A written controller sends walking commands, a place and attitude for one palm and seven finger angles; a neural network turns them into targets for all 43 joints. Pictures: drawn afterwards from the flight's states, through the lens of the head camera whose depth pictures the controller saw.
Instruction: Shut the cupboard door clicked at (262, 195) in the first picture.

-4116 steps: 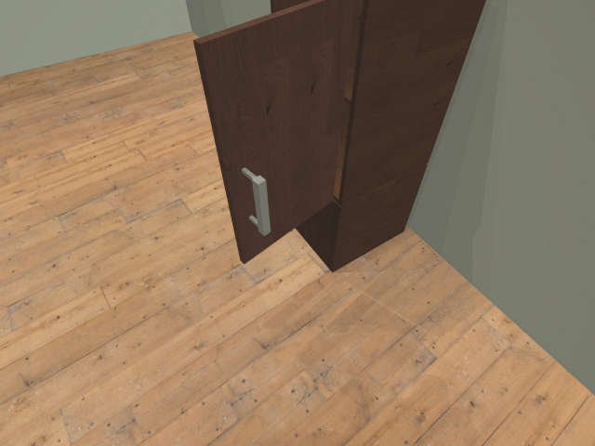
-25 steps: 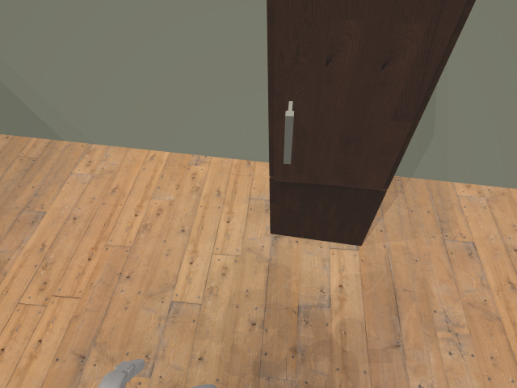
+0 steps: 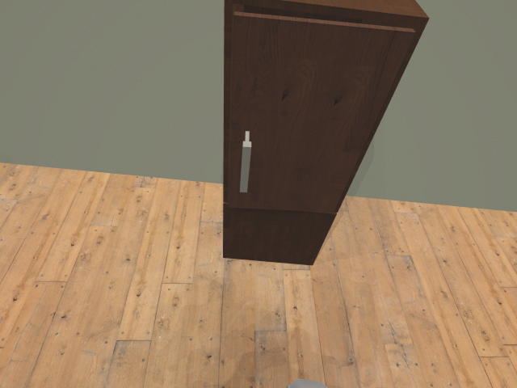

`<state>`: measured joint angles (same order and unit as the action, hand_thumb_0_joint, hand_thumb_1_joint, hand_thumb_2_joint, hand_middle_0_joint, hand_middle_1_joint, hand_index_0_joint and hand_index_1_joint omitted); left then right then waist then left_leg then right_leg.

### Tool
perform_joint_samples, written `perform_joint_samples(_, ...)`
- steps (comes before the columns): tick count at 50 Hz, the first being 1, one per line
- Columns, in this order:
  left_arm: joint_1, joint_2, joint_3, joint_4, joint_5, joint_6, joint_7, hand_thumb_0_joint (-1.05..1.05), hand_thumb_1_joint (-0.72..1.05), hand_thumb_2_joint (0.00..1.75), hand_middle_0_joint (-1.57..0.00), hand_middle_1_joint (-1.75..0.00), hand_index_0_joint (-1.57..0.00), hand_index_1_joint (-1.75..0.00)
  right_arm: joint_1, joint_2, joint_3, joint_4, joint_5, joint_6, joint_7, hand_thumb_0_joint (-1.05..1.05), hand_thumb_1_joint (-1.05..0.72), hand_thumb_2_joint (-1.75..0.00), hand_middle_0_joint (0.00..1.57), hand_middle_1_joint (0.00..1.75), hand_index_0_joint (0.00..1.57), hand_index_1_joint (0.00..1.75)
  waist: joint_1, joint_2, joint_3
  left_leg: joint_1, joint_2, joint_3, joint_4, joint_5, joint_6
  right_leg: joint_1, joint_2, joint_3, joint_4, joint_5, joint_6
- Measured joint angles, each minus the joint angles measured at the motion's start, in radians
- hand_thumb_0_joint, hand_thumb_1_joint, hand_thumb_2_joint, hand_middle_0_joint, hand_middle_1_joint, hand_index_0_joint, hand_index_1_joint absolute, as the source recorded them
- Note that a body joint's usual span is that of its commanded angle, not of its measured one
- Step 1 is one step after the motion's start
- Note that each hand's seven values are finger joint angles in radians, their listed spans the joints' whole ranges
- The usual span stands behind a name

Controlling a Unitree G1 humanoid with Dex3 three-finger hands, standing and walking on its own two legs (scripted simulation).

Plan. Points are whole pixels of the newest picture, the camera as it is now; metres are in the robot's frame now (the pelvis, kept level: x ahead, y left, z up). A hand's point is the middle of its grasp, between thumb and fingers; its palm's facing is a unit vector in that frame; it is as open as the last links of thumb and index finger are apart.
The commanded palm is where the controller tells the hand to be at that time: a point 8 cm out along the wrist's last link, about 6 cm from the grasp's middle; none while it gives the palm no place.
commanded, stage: take the last steps up to it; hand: left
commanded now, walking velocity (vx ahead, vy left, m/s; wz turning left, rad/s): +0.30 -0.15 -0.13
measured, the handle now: (245, 163) +0.67 +0.05 -0.12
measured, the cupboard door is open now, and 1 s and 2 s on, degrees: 3 3 3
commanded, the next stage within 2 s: come to a stop and stand still in 0.44 s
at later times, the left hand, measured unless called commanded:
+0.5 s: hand (219, 357) +0.21 +0.07 -0.18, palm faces -0.01 -0.98 -0.18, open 7.2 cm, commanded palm none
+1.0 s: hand (228, 338) +0.24 +0.06 -0.17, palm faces -0.01 -0.95 -0.32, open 7.3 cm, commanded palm none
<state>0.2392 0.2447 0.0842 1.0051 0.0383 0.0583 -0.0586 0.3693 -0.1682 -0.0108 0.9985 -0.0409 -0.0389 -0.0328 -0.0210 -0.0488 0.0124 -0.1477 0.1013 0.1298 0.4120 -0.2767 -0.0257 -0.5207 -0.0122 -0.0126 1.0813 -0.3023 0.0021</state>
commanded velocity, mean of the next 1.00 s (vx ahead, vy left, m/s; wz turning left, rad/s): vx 0.02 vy -0.01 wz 0.01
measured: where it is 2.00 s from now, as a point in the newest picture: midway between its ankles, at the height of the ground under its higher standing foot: outside the picture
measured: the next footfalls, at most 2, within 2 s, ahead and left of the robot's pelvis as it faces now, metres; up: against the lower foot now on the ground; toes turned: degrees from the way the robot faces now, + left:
right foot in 0.22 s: +0.18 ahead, -0.19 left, +0.00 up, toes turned +1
left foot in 0.58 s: +0.30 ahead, -0.03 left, +0.00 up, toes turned +6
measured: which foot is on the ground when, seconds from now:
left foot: down 0.00-0.22, up 0.24-0.56, down 0.58-0.90, up 0.92-1.00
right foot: up 0.00-0.20, down 0.22-1.00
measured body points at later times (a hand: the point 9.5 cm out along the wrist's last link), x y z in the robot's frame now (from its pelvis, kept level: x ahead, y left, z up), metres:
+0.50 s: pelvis +0.17 -0.11 -0.01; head +0.19 -0.10 +0.44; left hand +0.21 +0.12 -0.17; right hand +0.22 -0.35 -0.15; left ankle +0.20 -0.01 -0.71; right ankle +0.14 -0.18 -0.75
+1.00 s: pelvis +0.22 -0.15 -0.01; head +0.25 -0.17 +0.44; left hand +0.24 +0.11 -0.15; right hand +0.27 -0.39 -0.18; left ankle +0.22 -0.02 -0.71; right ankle +0.13 -0.19 -0.74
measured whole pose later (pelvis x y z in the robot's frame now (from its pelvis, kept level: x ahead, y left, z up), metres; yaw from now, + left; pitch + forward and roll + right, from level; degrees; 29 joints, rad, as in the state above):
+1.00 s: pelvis +0.22 -0.15 -0.01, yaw -2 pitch +0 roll +2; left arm 0.25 0.19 0.03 1.04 0.03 0.01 0.06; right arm 0.14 -0.20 -0.05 1.05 -0.01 0.08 -0.04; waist 0.01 0.01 0.07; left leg -0.39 0.00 0.04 0.83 -0.43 -0.01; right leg -0.11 0.05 -0.05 0.50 -0.39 -0.10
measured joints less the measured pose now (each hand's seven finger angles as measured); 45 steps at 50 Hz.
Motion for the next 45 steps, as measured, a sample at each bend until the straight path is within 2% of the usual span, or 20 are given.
perform_joint_samples(3,-0.022,0.003,-0.003,-0.007,-0.002,-0.005,-0.003,0.01,0.91,0.9,-0.2,-0.29,-0.2,-0.3,0.028,-0.003,-0.005,0.025,0.001,-0.003,0.003,0.01,-0.91,-0.9,0.2,0.3,0.2,0.3,-0.003,0.009,0.016,0.049,0.021,0.019,-0.05,0.003,-0.019,-0.028,-0.035,-0.008,-0.089,0.046,0.011)
perform_joint_samples(6,-0.054,0.002,-0.01,-0.006,-0.004,-0.008,-0.005,0.01,0.91,0.9,-0.2,-0.29,-0.2,-0.3,0.045,-0.011,-0.015,0.046,-0.002,0.001,0.01,0.01,-0.91,-0.9,0.2,0.3,0.2,0.3,-0.017,0.019,0.036,0.084,0.043,0.038,-0.058,-0.02,-0.045,-0.014,-0.056,-0.028,-0.246,0.06,0.011)
perform_joint_samples(9,-0.088,0.0,-0.016,-0.005,-0.006,-0.021,-0.006,0.01,0.91,0.9,-0.2,-0.29,-0.2,-0.3,0.057,-0.02,-0.026,0.065,-0.002,0.007,0.015,0.01,-0.91,-0.9,0.2,0.3,0.2,0.3,-0.037,0.03,0.053,0.106,0.07,0.051,-0.024,-0.07,-0.079,0.038,-0.05,-0.054,-0.394,0.062,-0.001)
perform_joint_samples(11,-0.101,0.002,-0.02,-0.011,-0.007,-0.046,-0.006,0.0,0.91,0.9,-0.2,-0.29,-0.2,-0.3,0.072,-0.025,-0.031,0.079,0.004,0.013,0.02,0.01,-0.91,-0.9,0.2,0.3,0.2,0.3,-0.041,0.034,0.058,0.095,0.091,0.047,0.065,-0.133,-0.091,0.112,-0.033,-0.069,-0.51,0.088,-0.023)
perform_joint_samples(12,-0.112,-0.005,-0.018,-0.01,-0.006,-0.065,0.001,0.0,0.91,0.9,-0.2,-0.29,-0.2,-0.3,0.064,-0.031,-0.033,0.092,0.011,0.02,0.022,0.01,-0.91,-0.9,0.2,0.3,0.2,0.3,-0.035,0.046,0.068,0.059,0.106,0.026,0.175,-0.165,-0.067,0.112,-0.02,-0.075,-0.491,0.102,-0.032)
perform_joint_samples(13,-0.121,-0.016,-0.02,-0.009,-0.009,-0.082,0.01,0.0,0.91,0.9,-0.2,-0.29,-0.2,-0.3,0.045,-0.037,-0.033,0.102,0.018,0.032,0.023,0.01,-0.91,-0.9,0.2,0.3,0.2,0.3,-0.032,0.059,0.081,0.002,0.101,-0.021,0.324,-0.212,-0.041,0.112,-0.01,-0.083,-0.458,0.082,-0.038)
perform_joint_samples(15,-0.12,-0.036,-0.029,-0.005,-0.015,-0.097,0.025,0.0,0.91,0.9,-0.2,-0.29,-0.2,-0.3,0.002,-0.045,-0.037,0.11,0.025,0.046,0.02,0.01,-0.91,-0.9,0.2,0.3,0.2,0.3,-0.027,0.068,0.089,-0.12,0.055,-0.086,0.594,-0.236,-0.005,0.146,0.0,-0.092,-0.464,0.049,-0.046)
perform_joint_samples(16,-0.114,-0.046,-0.033,0.0,-0.016,-0.097,0.034,0.0,0.91,0.9,-0.2,-0.29,-0.2,-0.3,-0.017,-0.047,-0.039,0.106,0.024,0.046,0.019,0.01,-0.91,-0.9,0.2,0.3,0.2,0.3,-0.026,0.071,0.087,-0.172,0.038,-0.093,0.674,-0.213,0.003,0.174,0.006,-0.098,-0.493,0.047,-0.05)
perform_joint_samples(18,-0.094,-0.064,-0.042,0.015,-0.017,-0.097,0.048,0.0,0.91,0.9,-0.2,-0.29,-0.2,-0.3,-0.055,-0.047,-0.041,0.086,0.018,0.042,0.019,0.01,-0.91,-0.9,0.2,0.3,0.2,0.3,-0.026,0.072,0.072,-0.253,0.018,-0.082,0.723,-0.162,0.008,0.229,0.016,-0.111,-0.564,0.061,-0.052)
perform_joint_samples(23,-0.038,-0.07,-0.046,0.059,-0.016,-0.107,0.071,-0.01,0.94,0.9,-0.2,-0.29,-0.2,-0.3,-0.14,-0.024,-0.034,0.029,0.011,0.029,0.024,0.01,-0.91,-0.9,0.2,0.3,0.19,0.3,-0.014,0.067,0.029,-0.336,-0.007,-0.041,0.542,-0.086,-0.002,0.334,0.052,-0.14,-0.682,0.064,-0.072)
perform_joint_samples(28,0.013,-0.075,-0.052,0.105,-0.018,-0.104,0.069,0.0,0.93,0.9,-0.2,-0.29,-0.2,-0.3,-0.205,0.011,-0.017,0.009,0.013,0.013,0.028,0.01,-0.91,-0.9,0.2,0.3,0.19,0.3,0.014,0.053,0.018,-0.269,-0.029,-0.025,0.27,-0.006,0.003,0.412,0.082,-0.15,-0.684,0.003,-0.074)
perform_joint_samples(29,0.025,-0.077,-0.053,0.113,-0.021,-0.102,0.07,0.0,0.92,0.9,-0.2,-0.29,-0.2,-0.3,-0.21,0.016,-0.011,0.009,0.013,0.007,0.027,0.01,-0.91,-0.9,0.2,0.3,0.19,0.3,0.02,0.052,0.017,-0.239,-0.033,-0.026,0.209,0.06,0.006,0.423,0.086,-0.15,-0.664,-0.02,-0.072)
perform_joint_samples(30,0.035,-0.078,-0.055,0.121,-0.023,-0.099,0.073,0.0,0.92,0.9,-0.2,-0.29,-0.2,-0.3,-0.216,0.025,-0.006,0.013,0.013,0.0,0.025,0.01,-0.91,-0.9,0.2,0.3,0.19,0.3,0.023,0.042,0.017,-0.212,-0.04,-0.023,0.184,0.071,0.04,0.426,0.083,-0.148,-0.633,-0.049,-0.067)
perform_joint_samples(31,0.04,-0.077,-0.057,0.128,-0.026,-0.093,0.079,0.0,0.92,0.9,-0.2,-0.29,-0.2,-0.3,-0.221,0.036,0.0,0.019,0.012,-0.004,0.021,0.01,-0.91,-0.9,0.2,0.3,0.19,0.3,0.027,0.021,0.019,-0.198,-0.053,-0.017,0.187,0.053,0.065,0.429,0.069,-0.144,-0.604,-0.076,-0.062)
perform_joint_samples(33,0.044,-0.082,-0.066,0.135,-0.031,-0.077,0.092,0.0,0.92,0.9,-0.2,-0.29,-0.2,-0.3,-0.225,0.052,0.018,0.028,0.019,-0.005,0.008,0.01,-0.91,-0.9,0.2,0.3,0.19,0.3,0.039,-0.006,0.02,-0.173,-0.074,-0.006,0.179,0.021,0.084,0.431,0.046,-0.124,-0.568,-0.082,-0.032)
perform_joint_samples(35,0.041,-0.091,-0.076,0.134,-0.034,-0.061,0.097,0.0,0.92,0.9,-0.2,-0.29,-0.2,-0.3,-0.23,0.059,0.029,0.04,0.028,0.004,-0.004,0.0,-0.91,-0.9,0.2,0.3,0.19,0.3,0.05,-0.017,0.021,-0.147,-0.092,0.003,0.142,0.023,0.083,0.433,0.032,-0.1,-0.556,-0.099,-0.009)
perform_joint_samples(38,0.027,-0.106,-0.081,0.114,-0.034,-0.044,0.1,0.0,0.91,0.9,-0.2,-0.29,-0.2,-0.3,-0.243,0.058,0.026,0.048,0.036,0.027,-0.012,0.0,-0.91,-0.9,0.2,0.3,0.2,0.3,0.056,-0.008,0.034,-0.129,-0.109,0.009,0.088,0.051,0.079,0.428,0.024,-0.069,-0.559,-0.097,0.0)
perform_joint_samples(42,0.012,-0.102,-0.071,0.074,-0.026,-0.032,0.106,0.01,0.92,0.9,-0.2,-0.29,-0.2,-0.3,-0.256,0.037,0.001,0.04,0.037,0.056,-0.011,0.01,-0.91,-0.9,0.2,0.3,0.2,0.3,0.047,0.03,0.054,-0.144,-0.104,0.012,0.074,0.069,0.068,0.399,0.032,-0.053,-0.548,-0.094,-0.015)
perform_joint_samples(44,0.009,-0.09,-0.063,0.052,-0.021,-0.031,0.109,0.01,0.92,0.9,-0.2,-0.29,-0.2,-0.3,-0.253,0.02,-0.012,0.035,0.036,0.069,-0.011,0.01,-0.91,-0.9,0.2,0.3,0.2,0.3,0.042,0.049,0.055,-0.164,-0.092,0.012,0.091,0.068,0.058,0.392,0.045,-0.051,-0.557,-0.098,-0.039)
perform_joint_samples(45,0.009,-0.081,-0.059,0.043,-0.018,-0.032,0.111,0.0,0.91,0.9,-0.2,-0.29,-0.2,-0.3,-0.248,0.012,-0.018,0.033,0.035,0.076,-0.01,0.01,-0.91,-0.9,0.2,0.3,0.2,0.3,0.04,0.053,0.053,-0.176,-0.087,0.012,0.107,0.068,0.052,0.393,0.05,-0.048,-0.568,-0.104,-0.063)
